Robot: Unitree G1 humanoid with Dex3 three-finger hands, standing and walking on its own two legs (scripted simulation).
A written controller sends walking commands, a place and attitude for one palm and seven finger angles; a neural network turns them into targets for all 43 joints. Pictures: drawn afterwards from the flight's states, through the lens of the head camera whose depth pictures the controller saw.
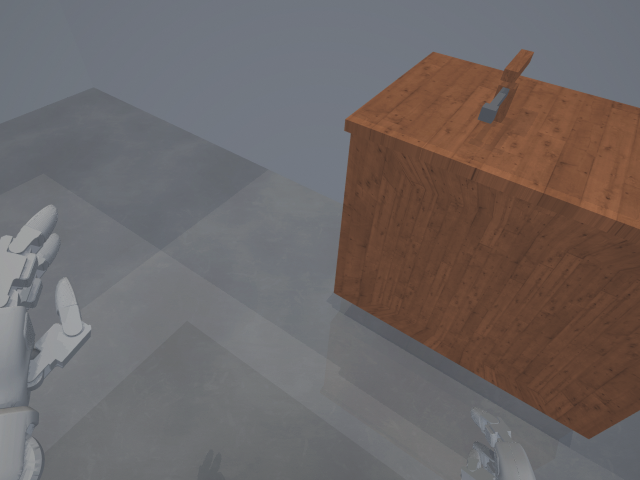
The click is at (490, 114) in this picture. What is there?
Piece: tap's lever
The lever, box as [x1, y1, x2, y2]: [477, 103, 498, 123]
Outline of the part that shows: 485,103 482,106 477,119 490,123 494,118 498,106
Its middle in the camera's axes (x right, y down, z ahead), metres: +0.34 -0.26 +0.79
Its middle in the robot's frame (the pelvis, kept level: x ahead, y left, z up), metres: +0.79 -0.29 +0.10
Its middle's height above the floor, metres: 0.87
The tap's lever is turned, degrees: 0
